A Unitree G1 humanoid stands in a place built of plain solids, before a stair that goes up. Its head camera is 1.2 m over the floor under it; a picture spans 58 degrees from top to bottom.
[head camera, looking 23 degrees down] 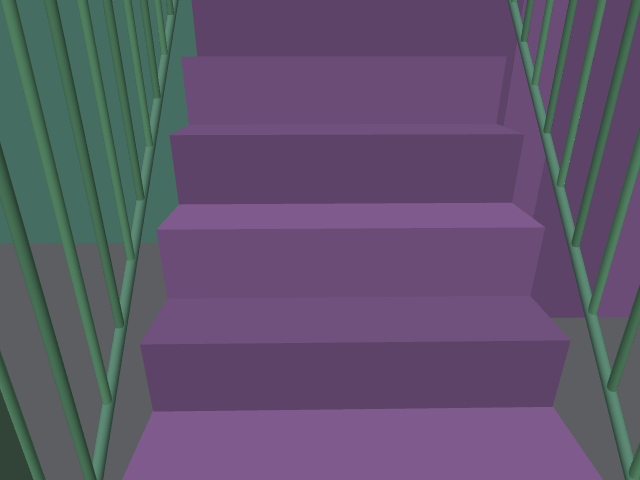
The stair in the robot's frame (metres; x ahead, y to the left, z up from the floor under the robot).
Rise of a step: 0.20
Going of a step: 0.20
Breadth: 0.99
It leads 1 degrees to the left of straight ahead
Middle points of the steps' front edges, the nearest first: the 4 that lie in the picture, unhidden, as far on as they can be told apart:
0.82 -0.08 0.60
1.02 -0.08 0.80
1.22 -0.08 1.00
1.42 -0.07 1.20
